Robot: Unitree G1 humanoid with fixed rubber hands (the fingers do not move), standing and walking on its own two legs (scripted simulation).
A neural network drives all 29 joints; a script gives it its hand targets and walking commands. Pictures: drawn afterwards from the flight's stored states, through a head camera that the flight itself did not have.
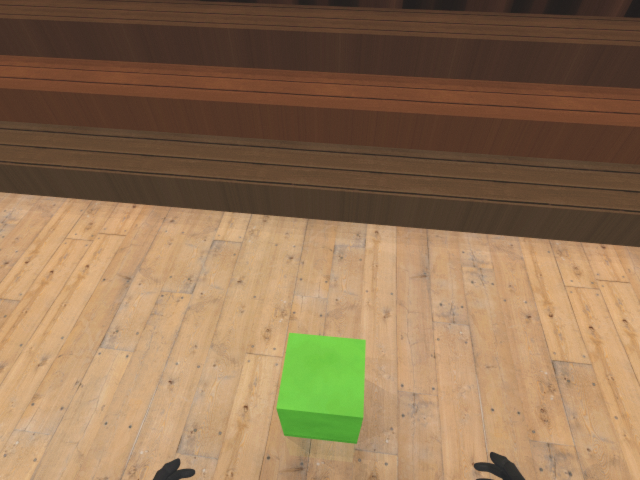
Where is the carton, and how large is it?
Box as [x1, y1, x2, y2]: [276, 333, 365, 443]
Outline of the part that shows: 289,333 276,407 284,435 356,443 363,413 365,340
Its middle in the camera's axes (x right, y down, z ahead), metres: +0.01 +0.43 +1.09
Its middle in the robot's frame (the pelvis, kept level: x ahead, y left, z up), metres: +0.44 +0.01 -0.64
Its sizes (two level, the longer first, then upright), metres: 0.210 0.200 0.250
